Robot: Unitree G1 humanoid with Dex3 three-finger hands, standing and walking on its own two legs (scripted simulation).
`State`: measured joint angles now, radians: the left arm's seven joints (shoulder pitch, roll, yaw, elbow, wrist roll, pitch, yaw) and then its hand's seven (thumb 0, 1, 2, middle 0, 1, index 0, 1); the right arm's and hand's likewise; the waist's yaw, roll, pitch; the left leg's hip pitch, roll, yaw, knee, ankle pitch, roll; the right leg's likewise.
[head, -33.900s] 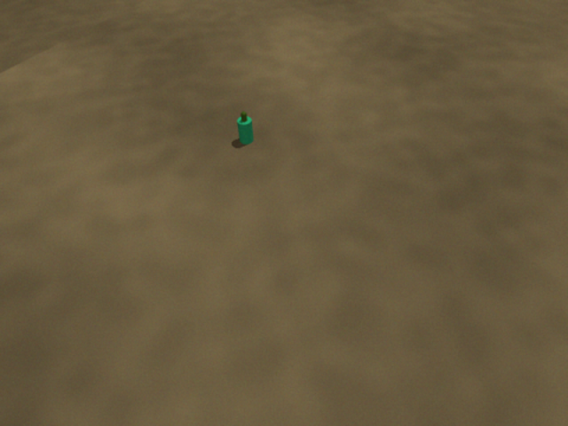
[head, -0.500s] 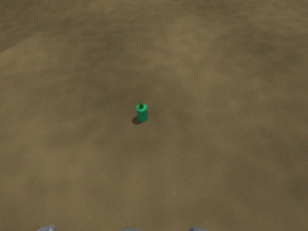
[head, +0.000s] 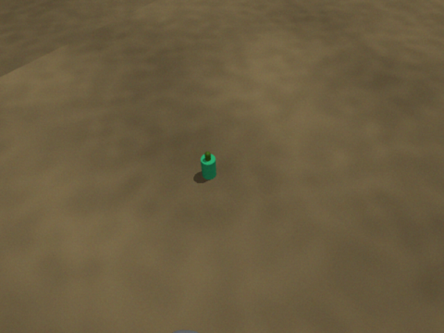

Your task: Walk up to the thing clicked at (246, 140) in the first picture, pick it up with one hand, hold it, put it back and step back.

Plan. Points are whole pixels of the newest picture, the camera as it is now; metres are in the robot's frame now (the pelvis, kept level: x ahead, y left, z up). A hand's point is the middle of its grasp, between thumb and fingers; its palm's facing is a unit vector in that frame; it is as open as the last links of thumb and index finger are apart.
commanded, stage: step back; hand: left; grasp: from the side
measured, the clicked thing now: (208, 163) +1.00 +0.17 -0.67
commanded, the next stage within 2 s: stand in 0.36 s
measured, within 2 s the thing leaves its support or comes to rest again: neither
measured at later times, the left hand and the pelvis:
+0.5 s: hand (116, 315) +0.16 +0.24 -0.13, palm faces -0.04 -0.93 -0.36, open 7.3 cm; pelvis +0.04 +0.00 +0.01, yaw -2 degrees
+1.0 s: hand out of the picture +0.11 +0.24 -0.14, palm faces -0.04 -0.94 -0.34, open 7.3 cm; pelvis +0.03 -0.01 +0.02, yaw -2 degrees
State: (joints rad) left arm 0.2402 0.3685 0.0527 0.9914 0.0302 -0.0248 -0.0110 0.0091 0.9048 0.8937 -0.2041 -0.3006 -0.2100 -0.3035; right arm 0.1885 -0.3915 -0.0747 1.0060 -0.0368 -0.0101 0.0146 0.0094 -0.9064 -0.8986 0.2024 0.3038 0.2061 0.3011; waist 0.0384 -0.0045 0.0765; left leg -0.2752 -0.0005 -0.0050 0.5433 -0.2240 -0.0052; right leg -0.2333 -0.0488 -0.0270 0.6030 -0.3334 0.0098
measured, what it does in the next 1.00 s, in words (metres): stands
